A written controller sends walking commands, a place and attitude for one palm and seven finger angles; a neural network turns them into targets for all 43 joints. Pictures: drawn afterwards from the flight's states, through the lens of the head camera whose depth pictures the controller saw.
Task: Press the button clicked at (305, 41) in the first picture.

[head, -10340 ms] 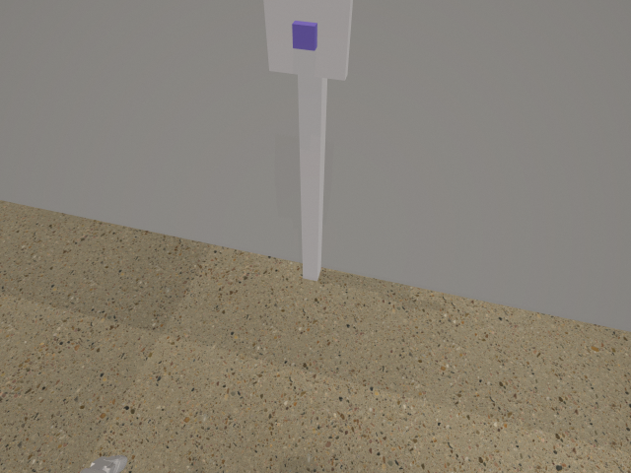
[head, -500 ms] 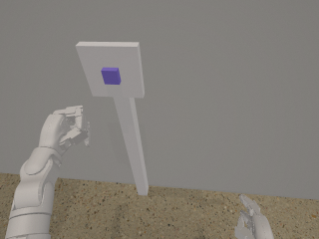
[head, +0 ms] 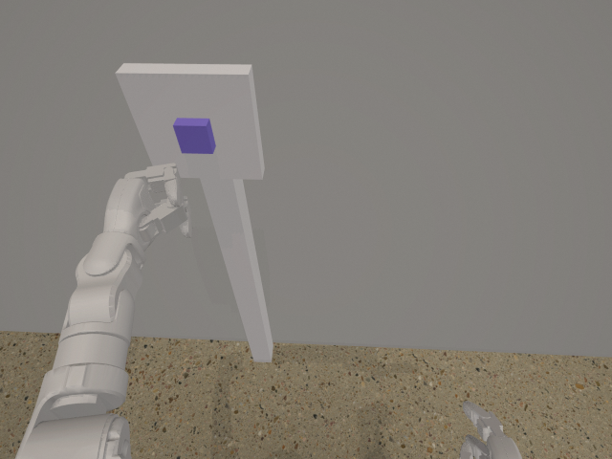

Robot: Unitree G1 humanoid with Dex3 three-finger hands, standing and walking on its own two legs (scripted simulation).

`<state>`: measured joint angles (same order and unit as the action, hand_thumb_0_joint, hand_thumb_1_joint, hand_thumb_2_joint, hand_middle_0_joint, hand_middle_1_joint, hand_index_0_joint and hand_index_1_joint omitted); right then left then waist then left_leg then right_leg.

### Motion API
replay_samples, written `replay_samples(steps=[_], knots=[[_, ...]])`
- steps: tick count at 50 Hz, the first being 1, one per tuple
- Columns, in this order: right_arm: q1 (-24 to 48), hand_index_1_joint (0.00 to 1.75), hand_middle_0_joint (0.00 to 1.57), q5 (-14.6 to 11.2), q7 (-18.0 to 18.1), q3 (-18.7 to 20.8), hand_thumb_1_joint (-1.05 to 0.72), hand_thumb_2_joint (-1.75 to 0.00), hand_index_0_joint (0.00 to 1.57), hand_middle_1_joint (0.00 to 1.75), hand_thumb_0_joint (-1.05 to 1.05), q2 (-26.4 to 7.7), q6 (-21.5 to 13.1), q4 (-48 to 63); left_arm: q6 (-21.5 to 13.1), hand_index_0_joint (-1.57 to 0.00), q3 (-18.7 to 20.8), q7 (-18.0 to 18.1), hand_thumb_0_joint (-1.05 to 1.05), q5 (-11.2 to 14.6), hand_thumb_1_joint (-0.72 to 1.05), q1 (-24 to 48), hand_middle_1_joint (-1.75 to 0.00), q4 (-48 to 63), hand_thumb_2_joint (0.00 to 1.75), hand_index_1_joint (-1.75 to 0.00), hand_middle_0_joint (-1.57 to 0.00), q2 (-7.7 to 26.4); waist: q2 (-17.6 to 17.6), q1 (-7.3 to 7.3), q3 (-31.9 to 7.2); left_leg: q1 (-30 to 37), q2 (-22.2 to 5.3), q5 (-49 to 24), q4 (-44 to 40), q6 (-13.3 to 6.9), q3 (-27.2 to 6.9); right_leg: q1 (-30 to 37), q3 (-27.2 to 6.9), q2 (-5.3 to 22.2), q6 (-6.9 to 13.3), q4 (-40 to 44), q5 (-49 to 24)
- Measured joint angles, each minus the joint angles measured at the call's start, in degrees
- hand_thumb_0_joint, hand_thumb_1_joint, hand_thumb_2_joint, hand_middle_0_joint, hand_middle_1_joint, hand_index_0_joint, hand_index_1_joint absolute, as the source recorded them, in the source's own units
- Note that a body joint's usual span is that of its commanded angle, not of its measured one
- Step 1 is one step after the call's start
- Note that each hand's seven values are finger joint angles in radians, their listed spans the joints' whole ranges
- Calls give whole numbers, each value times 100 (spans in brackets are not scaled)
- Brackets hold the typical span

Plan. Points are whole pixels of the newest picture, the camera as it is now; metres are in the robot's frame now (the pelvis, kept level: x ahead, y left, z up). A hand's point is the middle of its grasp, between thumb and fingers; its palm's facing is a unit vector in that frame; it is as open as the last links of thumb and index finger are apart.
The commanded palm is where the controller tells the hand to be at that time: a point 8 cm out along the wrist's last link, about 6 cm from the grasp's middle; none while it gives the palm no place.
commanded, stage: aim a knuckle at the button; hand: left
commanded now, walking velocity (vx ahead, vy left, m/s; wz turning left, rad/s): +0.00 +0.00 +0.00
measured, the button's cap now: (195, 134) +0.52 +0.19 +0.16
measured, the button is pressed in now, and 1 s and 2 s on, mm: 0 0 6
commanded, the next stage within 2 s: press the button with the knuckle in 1.00 s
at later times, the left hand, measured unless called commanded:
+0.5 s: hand (207, 183) +0.44 +0.16 +0.14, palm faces +0.02 -1.00 +0.00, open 3.1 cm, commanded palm +0.40 +0.22 +0.14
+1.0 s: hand (204, 191) +0.43 +0.16 +0.14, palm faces +0.03 -1.00 +0.00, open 3.1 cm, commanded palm +0.40 +0.21 +0.14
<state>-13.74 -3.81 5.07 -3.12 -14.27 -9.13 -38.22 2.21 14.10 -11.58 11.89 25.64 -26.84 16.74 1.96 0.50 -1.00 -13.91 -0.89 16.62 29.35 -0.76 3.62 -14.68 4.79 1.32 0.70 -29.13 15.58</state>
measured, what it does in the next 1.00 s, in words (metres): stands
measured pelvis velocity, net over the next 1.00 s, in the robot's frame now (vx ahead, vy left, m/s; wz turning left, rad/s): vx -0.01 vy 0.00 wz -0.02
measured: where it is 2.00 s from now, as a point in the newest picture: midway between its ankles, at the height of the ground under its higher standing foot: outside the picture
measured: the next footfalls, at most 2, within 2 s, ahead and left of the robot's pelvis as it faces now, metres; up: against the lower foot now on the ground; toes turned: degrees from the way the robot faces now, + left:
none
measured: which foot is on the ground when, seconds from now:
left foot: down 0.00-1.00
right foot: down 0.00-1.00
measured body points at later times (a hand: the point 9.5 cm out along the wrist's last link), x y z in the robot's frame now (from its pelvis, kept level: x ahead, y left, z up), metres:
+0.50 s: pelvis +0.00 +0.00 +0.00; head +0.03 -0.01 +0.45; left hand +0.43 +0.22 +0.14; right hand +0.06 -0.26 -0.12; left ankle -0.01 +0.11 -0.74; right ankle +0.00 -0.11 -0.74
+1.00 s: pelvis -0.01 +0.00 +0.00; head +0.01 -0.01 +0.45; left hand +0.42 +0.22 +0.14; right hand +0.10 -0.26 -0.11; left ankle -0.01 +0.11 -0.74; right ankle +0.00 -0.11 -0.74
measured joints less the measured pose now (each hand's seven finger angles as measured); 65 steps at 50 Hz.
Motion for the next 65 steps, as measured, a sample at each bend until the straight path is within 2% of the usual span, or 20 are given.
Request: replay_samples(steps=[12, 18, 25, 31, 35, 44, 48, 56, 65], knots=[[-376, 30, 20, 41, -120, 135, -90, -89, 20, 30, 1, -59, 237, -153, -490, -130, -24, 171, 2, -162, 90, 822, -150, -1070, 90, -150, -130, -9, -15, 121, -56, -243, -7, 51, 94, -23, 35, -238, -39, -4, -21, -52, 11], [-470, 30, 20, 83, -188, 162, -90, -89, 20, 30, 1, -62, 343, -211, -721, -130, 95, 297, 2, -297, 90, 1327, -150, -1829, 90, -150, -130, 28, -43, 237, -87, -420, -29, 73, 180, -24, 67, -433, -73, -20, -14, -138, 18], [-674, 30, 20, 89, -255, 221, -90, -89, 20, 30, 1, -76, 452, -93, -1040, -129, 350, 217, 2, -319, 90, 1149, -150, -1879, 90, -150, -130, 150, -12, 311, -155, -452, -89, 98, 183, -11, 174, -516, -181, -84, 0, -143, 0], [-712, 30, 20, 54, -244, 252, -90, -89, 20, 30, 1, -89, 498, -98, -1021, -130, 264, 181, 2, -239, 90, 910, -150, -1637, 90, -150, -130, 97, 23, 243, -143, -416, -97, 97, 190, -6, 144, -454, -153, -92, 6, -120, -5], [-597, 30, 20, 43, -218, 233, -90, -89, 20, 30, 1, -85, 471, -140, -1014, -130, 120, 238, 2, -232, 90, 1002, -150, -1686, 90, -150, -130, 7, 22, 198, -116, -436, -80, 86, 225, -5, 81, -439, -92, -72, 9, -139, 0], [-331, 30, 20, 66, -234, 167, -90, -89, 20, 30, 1, -46, 417, -26, -1080, -130, 127, 297, 2, -286, 90, 1237, -150, -1926, 90, -150, -130, -59, -6, 190, -166, -471, -76, 64, 246, 4, 85, -499, -98, -66, 24, -205, 1], [-310, 30, 20, 48, -235, 128, -90, -89, 20, 30, 1, -39, 456, 63, -1053, -130, 196, 256, 2, -302, 90, 1225, -150, -2046, 90, -150, -130, 34, -22, 208, -179, -476, -86, 69, 262, 10, 89, -510, -103, -75, 30, -228, 10], [-392, 30, 20, 29, -201, 165, -90, -89, 20, 30, 1, -79, 445, -5, -1129, -130, 33, 222, 2, -224, 90, 1252, -150, -1957, 90, -150, -130, 20, -3, 147, -113, -545, -74, 79, 334, 9, 24, -532, -42, -59, 31, -258, 20], [-445, 30, 20, 76, -215, 155, -90, -89, 20, 30, 1, -77, 432, -119, -1184, -130, 82, 323, 2, -331, 90, 1706, -150, -2459, 90, -150, -130, 57, -20, 255, -105, -673, -59, 86, 389, 0, 25, -668, -45, -42, 25, -328, 35]])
